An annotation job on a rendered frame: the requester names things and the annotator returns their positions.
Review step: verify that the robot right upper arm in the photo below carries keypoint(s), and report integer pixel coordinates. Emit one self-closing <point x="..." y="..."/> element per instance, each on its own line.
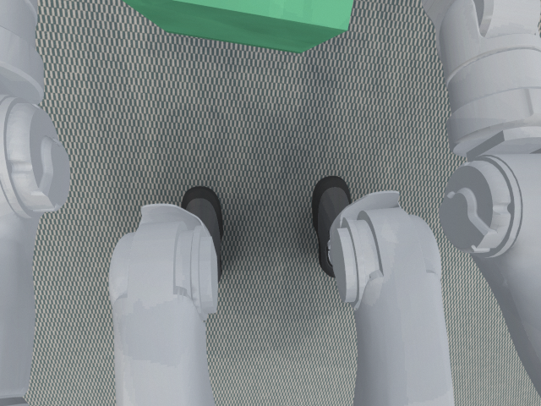
<point x="492" y="210"/>

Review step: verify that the robot left thigh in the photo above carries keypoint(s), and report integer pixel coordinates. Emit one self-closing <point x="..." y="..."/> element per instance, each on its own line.
<point x="160" y="354"/>

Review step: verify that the robot thigh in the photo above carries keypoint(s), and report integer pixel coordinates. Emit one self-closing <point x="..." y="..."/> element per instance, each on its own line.
<point x="160" y="354"/>
<point x="403" y="352"/>

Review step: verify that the robot right thigh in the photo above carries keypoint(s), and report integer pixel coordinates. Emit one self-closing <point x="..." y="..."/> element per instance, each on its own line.
<point x="403" y="352"/>

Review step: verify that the robot left upper arm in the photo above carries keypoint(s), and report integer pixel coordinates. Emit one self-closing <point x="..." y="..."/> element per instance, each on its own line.
<point x="34" y="179"/>

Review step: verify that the right robot forearm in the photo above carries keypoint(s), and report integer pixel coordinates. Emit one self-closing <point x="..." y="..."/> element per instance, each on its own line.
<point x="491" y="56"/>

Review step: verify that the carton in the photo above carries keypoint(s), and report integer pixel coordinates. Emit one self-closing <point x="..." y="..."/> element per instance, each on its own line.
<point x="283" y="25"/>

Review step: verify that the left robot forearm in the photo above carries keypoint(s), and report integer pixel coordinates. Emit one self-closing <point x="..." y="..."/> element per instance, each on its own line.
<point x="21" y="66"/>

